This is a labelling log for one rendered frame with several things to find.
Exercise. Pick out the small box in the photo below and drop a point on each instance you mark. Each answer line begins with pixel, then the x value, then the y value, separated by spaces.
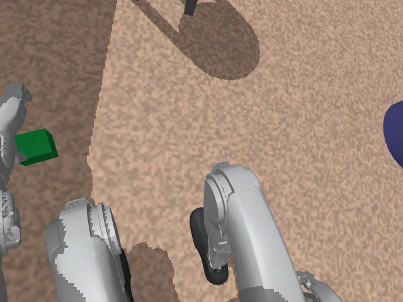
pixel 36 145

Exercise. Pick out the left robot arm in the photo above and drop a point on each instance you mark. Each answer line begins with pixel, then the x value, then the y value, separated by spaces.
pixel 10 225

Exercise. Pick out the left robot hand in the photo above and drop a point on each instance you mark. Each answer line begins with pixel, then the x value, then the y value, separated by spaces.
pixel 13 112

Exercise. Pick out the right robot hand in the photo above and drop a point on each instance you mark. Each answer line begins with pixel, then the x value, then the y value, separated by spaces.
pixel 321 292

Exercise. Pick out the right robot foot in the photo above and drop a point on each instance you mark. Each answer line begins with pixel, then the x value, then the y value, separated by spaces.
pixel 200 239

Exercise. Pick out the left robot foot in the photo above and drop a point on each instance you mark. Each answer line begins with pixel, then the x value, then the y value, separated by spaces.
pixel 127 276

